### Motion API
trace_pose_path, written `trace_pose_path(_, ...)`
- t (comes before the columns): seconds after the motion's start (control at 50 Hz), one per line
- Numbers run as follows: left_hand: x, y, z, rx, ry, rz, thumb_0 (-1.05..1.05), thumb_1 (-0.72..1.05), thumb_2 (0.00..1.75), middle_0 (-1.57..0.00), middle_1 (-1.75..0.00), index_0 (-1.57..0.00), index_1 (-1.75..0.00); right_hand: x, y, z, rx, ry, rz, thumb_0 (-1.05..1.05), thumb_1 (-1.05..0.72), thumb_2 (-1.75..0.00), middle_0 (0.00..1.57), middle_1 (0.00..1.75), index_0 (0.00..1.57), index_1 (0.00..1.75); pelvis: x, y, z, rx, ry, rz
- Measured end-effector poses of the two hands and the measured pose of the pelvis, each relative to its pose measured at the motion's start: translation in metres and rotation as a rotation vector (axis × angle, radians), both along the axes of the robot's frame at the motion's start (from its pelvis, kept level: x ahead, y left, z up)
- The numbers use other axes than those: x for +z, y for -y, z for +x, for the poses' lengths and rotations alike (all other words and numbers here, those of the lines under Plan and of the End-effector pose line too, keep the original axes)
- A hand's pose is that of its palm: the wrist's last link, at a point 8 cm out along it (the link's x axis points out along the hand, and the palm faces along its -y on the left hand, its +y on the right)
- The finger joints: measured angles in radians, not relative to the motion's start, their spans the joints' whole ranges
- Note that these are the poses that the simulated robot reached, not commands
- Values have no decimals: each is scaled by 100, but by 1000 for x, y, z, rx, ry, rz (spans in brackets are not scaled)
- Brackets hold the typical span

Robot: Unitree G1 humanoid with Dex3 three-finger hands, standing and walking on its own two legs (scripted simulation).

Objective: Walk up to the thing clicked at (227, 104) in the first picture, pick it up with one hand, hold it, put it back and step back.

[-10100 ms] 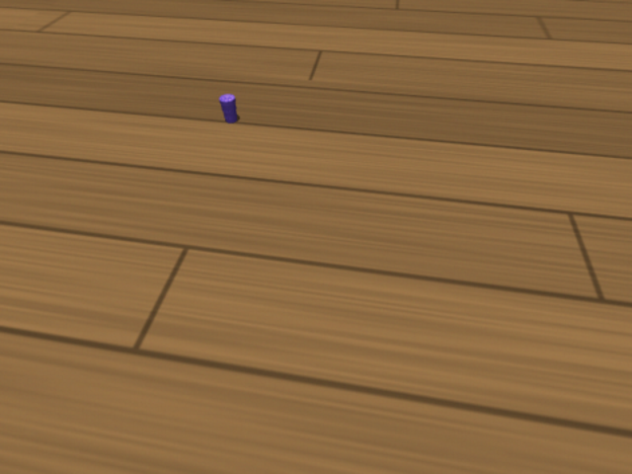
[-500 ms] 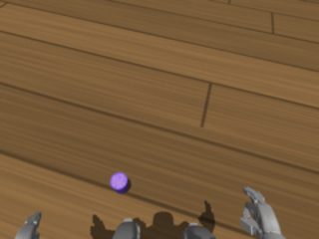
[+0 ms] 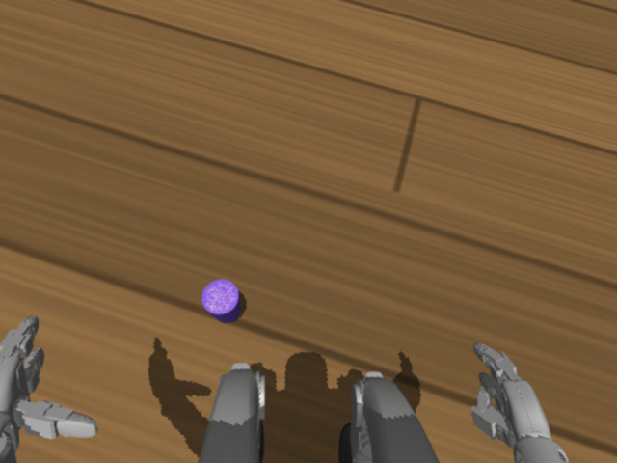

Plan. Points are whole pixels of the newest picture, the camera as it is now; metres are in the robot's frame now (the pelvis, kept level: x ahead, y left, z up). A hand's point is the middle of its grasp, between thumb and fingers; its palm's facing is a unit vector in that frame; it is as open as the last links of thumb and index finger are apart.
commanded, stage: go down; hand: left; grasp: from the side
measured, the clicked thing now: (224, 304) +0.45 +0.21 -0.54
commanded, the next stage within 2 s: approach in 1.66 s
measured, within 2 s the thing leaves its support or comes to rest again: neither
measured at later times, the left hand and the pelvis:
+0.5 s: hand (69, 325) +0.31 +0.38 -0.17, palm faces +0.24 -0.96 -0.17, open 16.9 cm; pelvis -0.04 -0.01 -0.13, yaw -3 degrees
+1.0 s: hand (74, 310) +0.34 +0.40 -0.20, palm faces +0.23 -0.97 -0.10, open 17.2 cm; pelvis -0.05 +0.00 -0.20, yaw -5 degrees
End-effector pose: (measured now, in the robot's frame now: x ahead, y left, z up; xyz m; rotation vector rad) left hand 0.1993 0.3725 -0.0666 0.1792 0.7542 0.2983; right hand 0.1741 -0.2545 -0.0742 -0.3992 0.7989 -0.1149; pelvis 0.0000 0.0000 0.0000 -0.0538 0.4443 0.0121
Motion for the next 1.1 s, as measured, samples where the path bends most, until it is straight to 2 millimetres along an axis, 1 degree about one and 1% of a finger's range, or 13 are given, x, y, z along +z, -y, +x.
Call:
trace_pose_path(0.08,-18,-11,28,-26,114,3,-1,-52,6,-7,-8,-7,-7,-31,7,-5,8,-32,-17,1,-93,-91,20,30,21,30,-28,1,-9,-9,-38,-4)
trace_pose_path(0.14,-30,-18,42,-34,164,-3,-1,-50,8,-7,-8,-6,-8,-53,10,-13,4,-64,-21,1,-92,-90,20,30,21,30,-46,2,-15,-17,-59,-8)
trace_pose_path(0.34,-62,-41,58,-24,288,-2,-1,-44,10,-5,-9,-4,-9,-117,16,-50,2,-197,-27,1,-90,-90,20,30,21,30,-94,5,-31,-32,-111,-15)
trace_pose_path(0.48,-81,-51,78,-48,375,-11,-1,-40,9,-4,-8,-4,-7,-153,23,-72,5,-274,-55,1,-90,-90,20,30,21,30,-126,6,-38,-40,-129,-23)
trace_pose_path(0.6,-94,-56,92,-60,429,-26,-1,-40,7,-5,-6,-4,-5,-173,30,-84,0,-303,-76,1,-90,-90,20,30,21,30,-148,6,-43,-50,-131,-30)
trace_pose_path(0.78,-110,-64,100,-59,482,-36,-1,-43,5,-5,-4,-4,-3,-198,34,-95,7,-327,-94,1,-91,-90,20,30,21,30,-175,6,-49,-59,-127,-35)
trace_pose_path(0.92,-121,-69,107,-67,515,-42,-1,-45,5,-4,-4,-4,-3,-215,32,-100,16,-344,-100,1,-92,-91,20,30,21,30,-192,5,-52,-64,-123,-40)
trace_pose_path(1.1,-130,-71,116,-72,545,-50,-1,-48,6,-4,-4,-3,-4,-232,32,-107,18,-367,-98,1,-92,-91,20,30,21,30,-208,4,-53,-70,-122,-41)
